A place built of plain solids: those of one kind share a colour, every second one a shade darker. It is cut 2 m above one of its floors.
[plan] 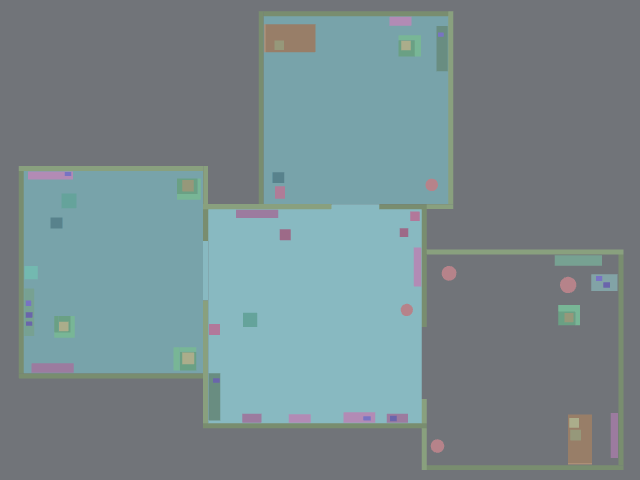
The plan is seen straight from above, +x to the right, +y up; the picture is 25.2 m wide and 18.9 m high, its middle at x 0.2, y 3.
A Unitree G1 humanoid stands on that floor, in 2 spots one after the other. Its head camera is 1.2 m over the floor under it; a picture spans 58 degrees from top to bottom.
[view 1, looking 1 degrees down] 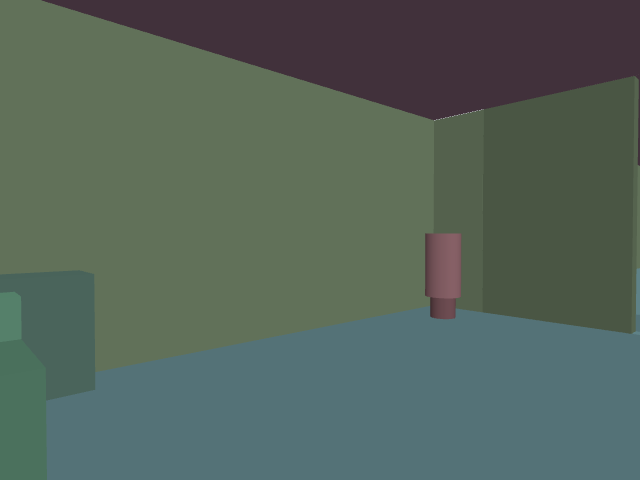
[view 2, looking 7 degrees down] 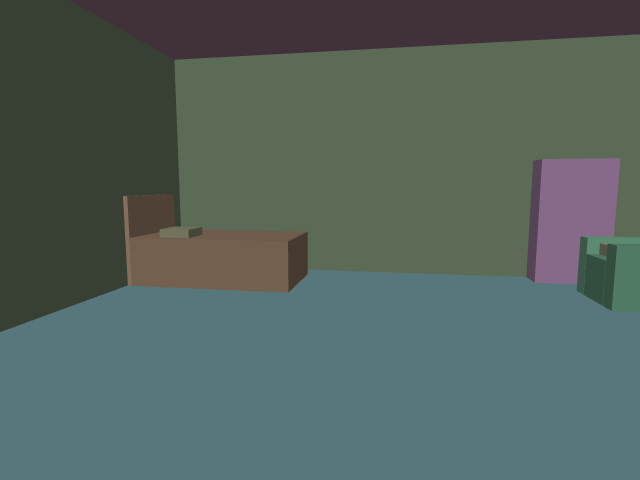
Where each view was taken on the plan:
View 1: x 1.21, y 10.57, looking -42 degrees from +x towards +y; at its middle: wall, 5.44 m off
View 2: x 1.21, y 5.71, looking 100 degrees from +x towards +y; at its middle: wall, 6.24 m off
